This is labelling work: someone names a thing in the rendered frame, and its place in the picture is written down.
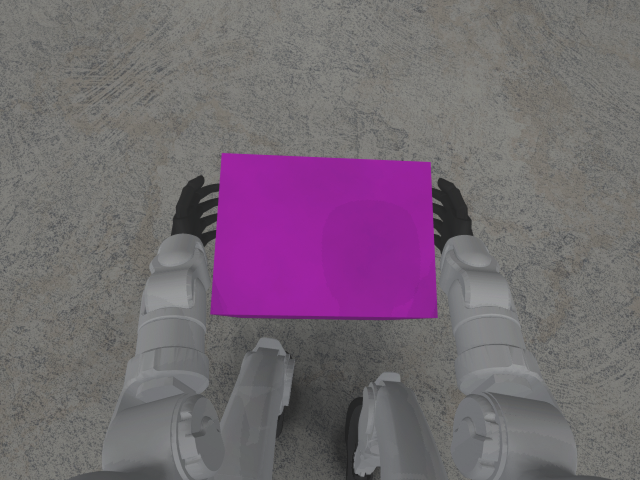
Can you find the robot left foot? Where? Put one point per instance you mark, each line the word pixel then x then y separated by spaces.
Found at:
pixel 280 417

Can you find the robot right forearm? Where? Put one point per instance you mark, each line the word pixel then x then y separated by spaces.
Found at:
pixel 492 355

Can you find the right robot upper arm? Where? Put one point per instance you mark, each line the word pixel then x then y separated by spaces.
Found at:
pixel 503 437

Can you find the left robot upper arm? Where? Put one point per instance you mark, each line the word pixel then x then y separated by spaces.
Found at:
pixel 174 438

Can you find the carton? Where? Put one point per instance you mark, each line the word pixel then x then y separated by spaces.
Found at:
pixel 324 238

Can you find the right robot hand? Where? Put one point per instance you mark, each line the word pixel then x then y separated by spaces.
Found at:
pixel 454 214

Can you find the robot right thigh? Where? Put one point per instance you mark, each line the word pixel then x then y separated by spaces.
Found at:
pixel 407 448

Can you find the robot left forearm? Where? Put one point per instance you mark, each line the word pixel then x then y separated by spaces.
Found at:
pixel 170 352

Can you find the left robot hand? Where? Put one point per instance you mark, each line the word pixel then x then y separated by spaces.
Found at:
pixel 188 210

